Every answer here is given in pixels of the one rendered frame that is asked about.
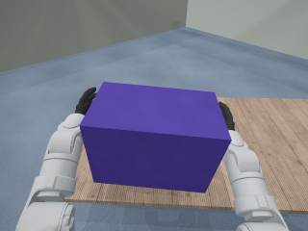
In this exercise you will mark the left robot upper arm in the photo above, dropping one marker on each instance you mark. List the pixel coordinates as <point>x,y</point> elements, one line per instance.
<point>48,216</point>

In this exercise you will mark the left robot forearm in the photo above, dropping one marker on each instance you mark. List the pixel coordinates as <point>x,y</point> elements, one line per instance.
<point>56,179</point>

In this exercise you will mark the left robot hand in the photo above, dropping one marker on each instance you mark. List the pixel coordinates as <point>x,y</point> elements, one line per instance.
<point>85,101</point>

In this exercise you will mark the right robot hand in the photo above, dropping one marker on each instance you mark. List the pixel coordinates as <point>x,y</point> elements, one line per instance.
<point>228,118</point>

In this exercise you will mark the carton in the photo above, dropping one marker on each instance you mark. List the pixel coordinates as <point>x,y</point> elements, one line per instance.
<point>154,137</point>

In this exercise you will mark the right robot forearm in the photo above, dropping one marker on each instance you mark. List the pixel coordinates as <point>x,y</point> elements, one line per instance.
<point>253,201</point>

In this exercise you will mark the table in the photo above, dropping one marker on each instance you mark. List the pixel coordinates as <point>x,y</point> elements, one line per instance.
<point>275,129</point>

